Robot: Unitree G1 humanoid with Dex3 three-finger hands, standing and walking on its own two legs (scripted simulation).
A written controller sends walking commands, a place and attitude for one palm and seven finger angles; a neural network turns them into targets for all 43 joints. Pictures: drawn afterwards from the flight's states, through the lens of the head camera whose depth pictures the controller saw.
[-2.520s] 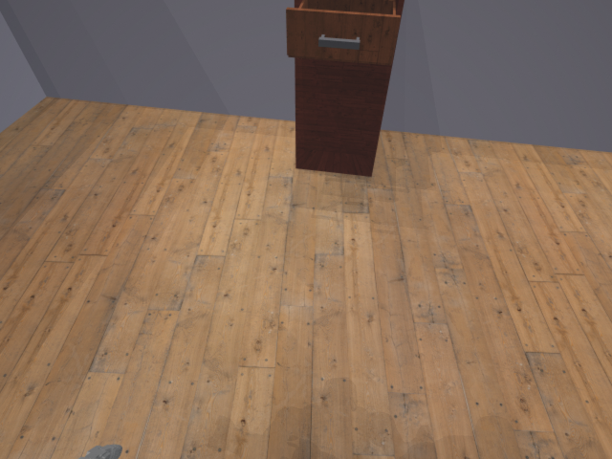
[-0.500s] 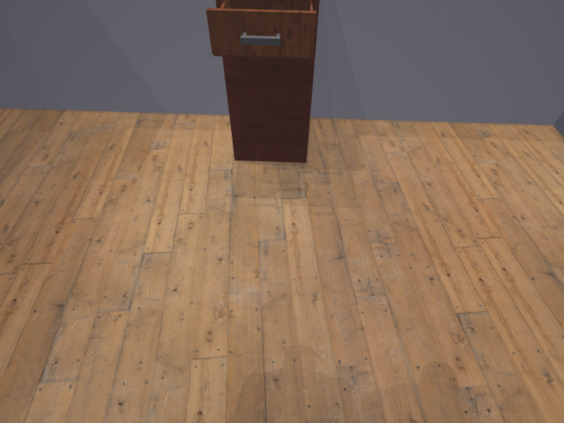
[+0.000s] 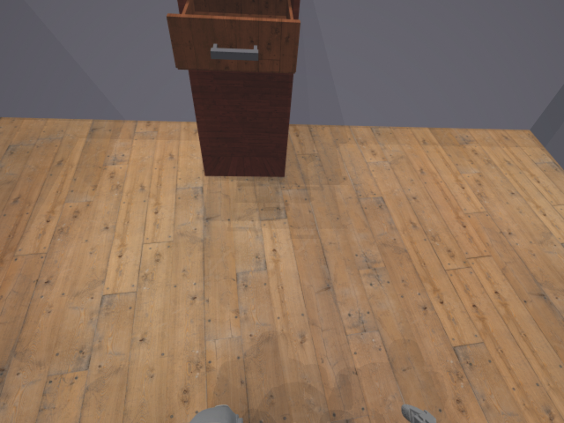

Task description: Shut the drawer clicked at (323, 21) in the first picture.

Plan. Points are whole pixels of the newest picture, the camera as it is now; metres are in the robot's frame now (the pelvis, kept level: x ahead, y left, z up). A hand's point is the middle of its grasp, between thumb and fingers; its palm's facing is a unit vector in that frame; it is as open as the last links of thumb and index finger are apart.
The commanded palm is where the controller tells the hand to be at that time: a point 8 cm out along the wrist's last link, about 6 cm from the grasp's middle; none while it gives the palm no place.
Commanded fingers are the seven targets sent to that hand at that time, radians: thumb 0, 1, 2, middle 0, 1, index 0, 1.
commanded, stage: walk to a spot facing it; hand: left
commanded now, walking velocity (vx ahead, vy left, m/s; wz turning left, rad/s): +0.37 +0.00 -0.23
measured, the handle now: (235, 50) +0.99 +0.22 +0.04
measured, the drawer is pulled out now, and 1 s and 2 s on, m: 0.29 0.29 0.29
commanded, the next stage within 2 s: turn to face it in 0.64 s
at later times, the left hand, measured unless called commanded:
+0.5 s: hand (219, 326) +0.29 +0.13 -0.14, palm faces -0.07 -0.97 -0.21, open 7.3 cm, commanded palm none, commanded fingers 0.00 0.90 0.90 -0.20 -0.30 -0.20 -0.30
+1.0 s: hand (215, 265) +0.43 +0.17 -0.16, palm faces -0.04 -0.99 -0.15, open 7.4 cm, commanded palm none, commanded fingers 0.00 0.90 0.90 -0.20 -0.30 -0.20 -0.30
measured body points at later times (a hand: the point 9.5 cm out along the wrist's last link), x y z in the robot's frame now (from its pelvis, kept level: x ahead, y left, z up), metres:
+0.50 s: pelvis +0.20 -0.04 +0.02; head +0.21 -0.05 +0.47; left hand +0.30 +0.19 -0.12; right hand +0.14 -0.26 -0.14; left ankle +0.15 +0.09 -0.63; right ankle +0.21 -0.13 -0.71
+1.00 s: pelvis +0.39 +0.00 +0.03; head +0.41 +0.02 +0.47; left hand +0.43 +0.22 -0.14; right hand +0.43 -0.24 -0.11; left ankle +0.44 +0.08 -0.71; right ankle +0.37 -0.13 -0.66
